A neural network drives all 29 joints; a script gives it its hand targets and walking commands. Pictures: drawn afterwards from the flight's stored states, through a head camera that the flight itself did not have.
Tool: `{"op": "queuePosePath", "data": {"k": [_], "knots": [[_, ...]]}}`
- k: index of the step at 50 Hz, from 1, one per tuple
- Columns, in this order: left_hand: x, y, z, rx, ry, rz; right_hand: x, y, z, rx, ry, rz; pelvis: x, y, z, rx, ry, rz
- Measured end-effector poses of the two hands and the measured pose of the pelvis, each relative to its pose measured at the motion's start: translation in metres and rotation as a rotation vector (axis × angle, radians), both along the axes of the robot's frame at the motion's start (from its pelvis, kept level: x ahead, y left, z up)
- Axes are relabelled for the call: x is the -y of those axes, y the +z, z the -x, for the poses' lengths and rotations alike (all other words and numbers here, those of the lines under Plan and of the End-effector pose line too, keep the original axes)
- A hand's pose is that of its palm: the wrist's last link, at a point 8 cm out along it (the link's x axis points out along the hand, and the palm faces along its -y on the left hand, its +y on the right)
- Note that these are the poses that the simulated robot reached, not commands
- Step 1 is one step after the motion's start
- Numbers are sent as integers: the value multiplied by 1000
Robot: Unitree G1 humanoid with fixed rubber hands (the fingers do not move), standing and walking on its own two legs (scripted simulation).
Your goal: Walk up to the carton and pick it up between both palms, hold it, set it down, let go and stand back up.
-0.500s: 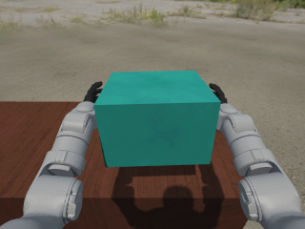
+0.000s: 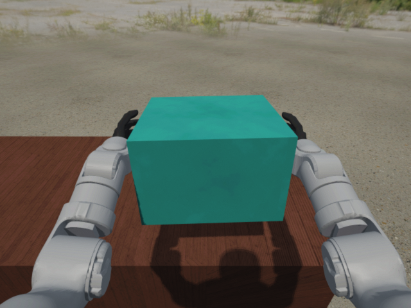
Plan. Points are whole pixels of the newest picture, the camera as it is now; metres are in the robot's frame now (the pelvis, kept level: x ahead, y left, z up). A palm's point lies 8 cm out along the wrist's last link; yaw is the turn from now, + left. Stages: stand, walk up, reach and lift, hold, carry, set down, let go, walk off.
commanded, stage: hold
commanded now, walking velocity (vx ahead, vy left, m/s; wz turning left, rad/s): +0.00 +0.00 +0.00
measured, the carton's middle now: (209, 152) +0.39 +0.00 +0.19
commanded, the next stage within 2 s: set down in 1.56 s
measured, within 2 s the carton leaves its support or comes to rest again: neither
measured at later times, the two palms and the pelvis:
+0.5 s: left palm (121, 144) +0.37 +0.18 +0.21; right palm (296, 147) +0.38 -0.17 +0.20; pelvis +0.00 +0.00 +0.00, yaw +0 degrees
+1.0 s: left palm (121, 144) +0.37 +0.18 +0.21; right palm (296, 147) +0.38 -0.17 +0.20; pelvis +0.00 +0.00 +0.00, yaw +0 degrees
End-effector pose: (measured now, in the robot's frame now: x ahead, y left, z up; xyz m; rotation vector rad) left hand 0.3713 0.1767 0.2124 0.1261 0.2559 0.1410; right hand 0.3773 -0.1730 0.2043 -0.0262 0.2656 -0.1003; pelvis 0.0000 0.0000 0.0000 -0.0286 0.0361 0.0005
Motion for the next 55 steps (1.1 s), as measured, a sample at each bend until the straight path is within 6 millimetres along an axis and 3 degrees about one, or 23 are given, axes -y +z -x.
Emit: {"op": "queuePosePath", "data": {"k": [55], "knots": [[0,0,0,-1,-2,0,0,1,1,0,-3,1,-1,0,0,0,-2,1]]}}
